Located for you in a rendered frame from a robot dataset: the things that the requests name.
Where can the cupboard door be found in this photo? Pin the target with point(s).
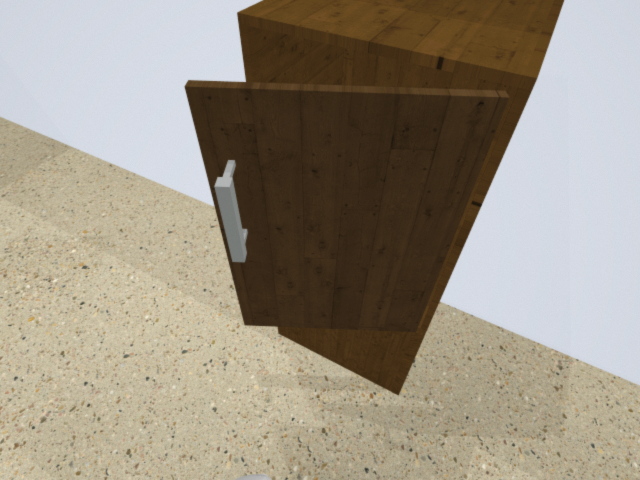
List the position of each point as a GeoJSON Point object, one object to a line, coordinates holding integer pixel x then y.
{"type": "Point", "coordinates": [351, 195]}

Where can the handle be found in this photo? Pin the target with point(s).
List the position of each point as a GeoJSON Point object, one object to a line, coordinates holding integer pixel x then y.
{"type": "Point", "coordinates": [226, 196]}

